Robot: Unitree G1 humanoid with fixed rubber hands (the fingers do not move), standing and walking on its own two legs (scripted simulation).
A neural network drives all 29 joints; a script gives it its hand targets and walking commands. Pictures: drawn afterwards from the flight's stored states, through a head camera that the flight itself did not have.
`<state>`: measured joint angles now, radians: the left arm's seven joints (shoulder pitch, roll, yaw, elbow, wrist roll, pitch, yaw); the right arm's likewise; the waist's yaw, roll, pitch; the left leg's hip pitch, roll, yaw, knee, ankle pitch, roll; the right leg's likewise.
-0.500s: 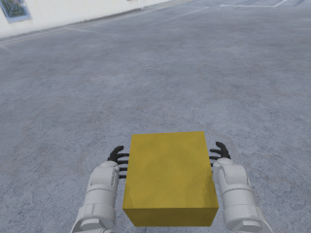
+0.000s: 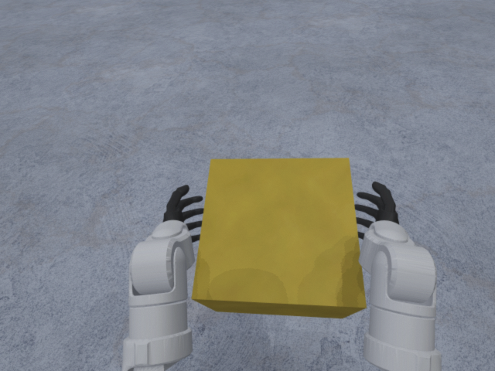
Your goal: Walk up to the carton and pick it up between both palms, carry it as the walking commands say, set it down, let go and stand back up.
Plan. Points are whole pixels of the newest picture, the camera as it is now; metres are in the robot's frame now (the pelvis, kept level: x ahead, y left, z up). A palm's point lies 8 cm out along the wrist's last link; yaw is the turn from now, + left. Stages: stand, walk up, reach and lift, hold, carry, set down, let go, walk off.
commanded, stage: carry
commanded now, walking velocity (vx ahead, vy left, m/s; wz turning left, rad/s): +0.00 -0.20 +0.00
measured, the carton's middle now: (277, 240) +0.34 -0.04 +0.03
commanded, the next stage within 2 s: none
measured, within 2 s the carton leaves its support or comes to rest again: neither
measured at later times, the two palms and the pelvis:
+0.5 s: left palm (236, 254) +0.27 +0.03 +0.10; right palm (460, 269) +0.23 -0.27 +0.09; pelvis -0.02 -0.08 -0.01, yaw -2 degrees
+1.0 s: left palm (306, 296) +0.21 -0.06 +0.10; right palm out of the picture +0.17 -0.36 +0.10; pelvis -0.08 -0.18 -0.01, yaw -3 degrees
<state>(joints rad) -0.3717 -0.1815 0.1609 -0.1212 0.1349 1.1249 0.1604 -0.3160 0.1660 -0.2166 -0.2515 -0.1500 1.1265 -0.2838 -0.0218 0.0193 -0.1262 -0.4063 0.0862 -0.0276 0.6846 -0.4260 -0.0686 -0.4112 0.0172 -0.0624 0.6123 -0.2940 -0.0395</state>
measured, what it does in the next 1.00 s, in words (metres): steps to the right: left foot, then right foot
